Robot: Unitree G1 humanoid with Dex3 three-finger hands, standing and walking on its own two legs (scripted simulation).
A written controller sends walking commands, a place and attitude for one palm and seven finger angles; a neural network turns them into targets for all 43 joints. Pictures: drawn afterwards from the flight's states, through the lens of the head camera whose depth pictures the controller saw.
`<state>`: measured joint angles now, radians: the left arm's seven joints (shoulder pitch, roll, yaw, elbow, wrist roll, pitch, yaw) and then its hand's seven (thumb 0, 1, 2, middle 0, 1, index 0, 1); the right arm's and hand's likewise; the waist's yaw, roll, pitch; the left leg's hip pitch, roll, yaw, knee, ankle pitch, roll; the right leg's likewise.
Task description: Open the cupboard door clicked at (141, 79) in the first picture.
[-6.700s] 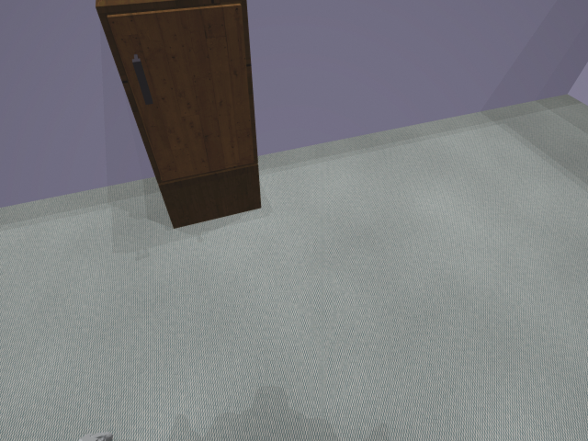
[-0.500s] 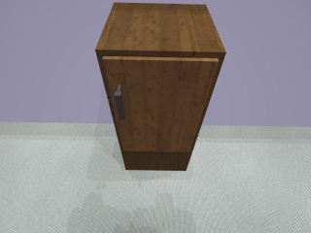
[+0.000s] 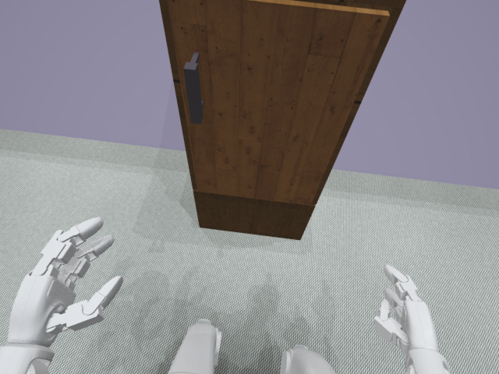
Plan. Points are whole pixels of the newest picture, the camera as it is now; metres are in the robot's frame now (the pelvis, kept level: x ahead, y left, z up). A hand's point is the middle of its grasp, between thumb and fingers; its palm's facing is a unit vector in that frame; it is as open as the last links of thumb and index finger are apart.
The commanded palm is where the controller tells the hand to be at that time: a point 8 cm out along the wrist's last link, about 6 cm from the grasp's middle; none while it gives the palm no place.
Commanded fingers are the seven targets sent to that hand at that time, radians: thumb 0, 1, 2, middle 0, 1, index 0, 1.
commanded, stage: raise the hand with hooked fingers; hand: left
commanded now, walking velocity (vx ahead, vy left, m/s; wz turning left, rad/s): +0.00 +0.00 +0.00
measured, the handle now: (196, 89) +0.62 +0.19 +0.07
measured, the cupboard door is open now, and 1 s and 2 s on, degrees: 0 0 0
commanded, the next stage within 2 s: move the hooked fingers beside the handle in 1.54 s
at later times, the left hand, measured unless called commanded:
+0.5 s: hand (82, 247) +0.26 +0.28 +0.06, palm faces +0.01 -1.00 -0.04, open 12.4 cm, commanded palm +0.24 +0.33 +0.07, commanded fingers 0.00 -0.36 0.36 -0.29 -1.11 -0.29 -1.11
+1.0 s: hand (62, 212) +0.30 +0.32 +0.08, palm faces +0.02 -1.00 -0.05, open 14.0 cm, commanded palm +0.28 +0.37 +0.08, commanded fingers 0.00 -0.50 0.30 -0.30 -1.20 -0.30 -1.20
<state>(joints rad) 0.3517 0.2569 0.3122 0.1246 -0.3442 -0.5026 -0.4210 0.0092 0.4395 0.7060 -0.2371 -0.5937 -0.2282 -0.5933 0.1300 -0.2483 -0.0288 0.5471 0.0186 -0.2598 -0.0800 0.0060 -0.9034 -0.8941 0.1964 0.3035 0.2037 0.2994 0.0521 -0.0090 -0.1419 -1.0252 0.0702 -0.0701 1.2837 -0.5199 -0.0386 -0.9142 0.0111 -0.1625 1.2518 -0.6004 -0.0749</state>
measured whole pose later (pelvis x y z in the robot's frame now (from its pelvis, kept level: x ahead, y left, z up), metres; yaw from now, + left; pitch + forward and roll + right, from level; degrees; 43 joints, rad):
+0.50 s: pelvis +0.00 +0.04 +0.02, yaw -2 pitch +16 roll -3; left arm 0.22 0.31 0.35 0.23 -0.35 -0.43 -0.40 0.00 -0.14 0.46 -0.28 -0.97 -0.27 -0.97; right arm 0.28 -0.27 -0.02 0.60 0.03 -0.24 -0.07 0.01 -0.90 -0.89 0.20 0.30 0.21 0.30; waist -0.03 0.01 -0.14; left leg -0.98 0.05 0.01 1.18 -0.48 0.02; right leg -0.89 -0.01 -0.09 1.14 -0.53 -0.01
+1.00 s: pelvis +0.01 +0.05 +0.03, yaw -1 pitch +16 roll -4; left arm 0.04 0.39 0.41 0.35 -0.34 -0.34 -0.46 -0.02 -0.50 0.30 -0.30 -1.20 -0.30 -1.20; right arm 0.24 -0.25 0.04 0.55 0.02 -0.19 -0.06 0.01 -0.90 -0.89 0.20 0.30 0.21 0.30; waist -0.01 0.02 -0.13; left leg -0.95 0.04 0.00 1.14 -0.48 0.04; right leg -0.83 -0.01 -0.10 1.07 -0.51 0.01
